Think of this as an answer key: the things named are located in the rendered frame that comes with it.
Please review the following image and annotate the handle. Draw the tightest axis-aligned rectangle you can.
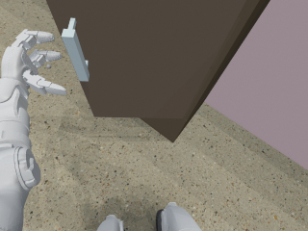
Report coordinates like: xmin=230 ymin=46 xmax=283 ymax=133
xmin=62 ymin=17 xmax=90 ymax=82

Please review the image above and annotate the cupboard door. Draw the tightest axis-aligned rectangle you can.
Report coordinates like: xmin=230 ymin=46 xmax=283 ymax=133
xmin=46 ymin=0 xmax=246 ymax=119

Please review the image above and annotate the robot left shin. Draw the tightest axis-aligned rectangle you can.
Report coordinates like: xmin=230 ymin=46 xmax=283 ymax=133
xmin=106 ymin=215 xmax=116 ymax=219

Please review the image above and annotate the robot left upper arm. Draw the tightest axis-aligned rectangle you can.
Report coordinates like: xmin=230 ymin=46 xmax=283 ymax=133
xmin=0 ymin=146 xmax=41 ymax=231

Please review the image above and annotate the left robot thigh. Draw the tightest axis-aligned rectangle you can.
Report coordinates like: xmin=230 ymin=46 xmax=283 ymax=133
xmin=96 ymin=218 xmax=124 ymax=231

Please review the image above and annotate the left robot forearm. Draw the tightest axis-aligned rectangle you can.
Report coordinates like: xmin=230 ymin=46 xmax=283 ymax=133
xmin=0 ymin=78 xmax=32 ymax=151

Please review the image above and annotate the robot left hand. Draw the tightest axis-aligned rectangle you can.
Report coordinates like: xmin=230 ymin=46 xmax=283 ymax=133
xmin=1 ymin=29 xmax=67 ymax=95

